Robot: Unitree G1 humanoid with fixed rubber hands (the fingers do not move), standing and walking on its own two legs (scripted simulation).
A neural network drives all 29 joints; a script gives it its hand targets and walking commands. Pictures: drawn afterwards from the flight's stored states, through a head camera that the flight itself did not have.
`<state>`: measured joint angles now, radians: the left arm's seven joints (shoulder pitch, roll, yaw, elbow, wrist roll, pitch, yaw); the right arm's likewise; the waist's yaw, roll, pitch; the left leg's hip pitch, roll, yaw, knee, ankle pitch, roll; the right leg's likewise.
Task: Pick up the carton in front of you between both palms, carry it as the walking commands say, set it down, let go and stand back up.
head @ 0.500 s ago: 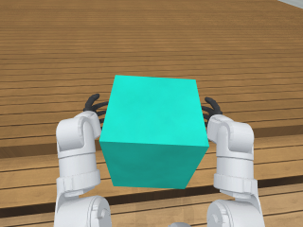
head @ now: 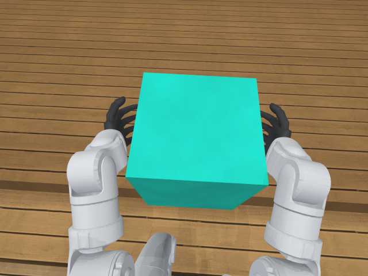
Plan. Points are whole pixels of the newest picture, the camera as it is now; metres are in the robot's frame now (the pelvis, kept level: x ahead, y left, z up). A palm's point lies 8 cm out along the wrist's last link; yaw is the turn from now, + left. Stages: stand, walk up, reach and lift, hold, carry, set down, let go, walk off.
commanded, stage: carry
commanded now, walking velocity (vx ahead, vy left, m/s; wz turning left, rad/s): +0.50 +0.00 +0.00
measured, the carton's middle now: (194, 150) +0.36 +0.03 +0.07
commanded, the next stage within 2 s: none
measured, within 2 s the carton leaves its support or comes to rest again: neither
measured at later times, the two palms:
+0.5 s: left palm (146, 19) +0.63 +0.17 +0.22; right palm (275, 30) +0.61 -0.13 +0.22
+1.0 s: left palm out of the picture +0.69 +0.16 +0.28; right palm out of the picture +0.68 -0.14 +0.27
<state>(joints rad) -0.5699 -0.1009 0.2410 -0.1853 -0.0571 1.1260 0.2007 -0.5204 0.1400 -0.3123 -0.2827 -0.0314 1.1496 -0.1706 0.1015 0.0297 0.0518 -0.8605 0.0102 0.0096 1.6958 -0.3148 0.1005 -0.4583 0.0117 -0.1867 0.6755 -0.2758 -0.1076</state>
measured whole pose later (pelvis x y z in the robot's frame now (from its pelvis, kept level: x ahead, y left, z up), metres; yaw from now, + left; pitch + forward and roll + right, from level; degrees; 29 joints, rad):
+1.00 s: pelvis +0.36 +0.02 +0.13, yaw -1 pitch +1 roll +0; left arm -0.63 -0.12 0.35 0.12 0.10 1.21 0.15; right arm -0.63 0.11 -0.35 0.13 -0.09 1.22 -0.18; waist -0.01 0.02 -0.13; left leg -0.29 0.02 0.11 0.55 -0.27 0.03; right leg -0.32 0.01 -0.09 0.53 -0.23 -0.06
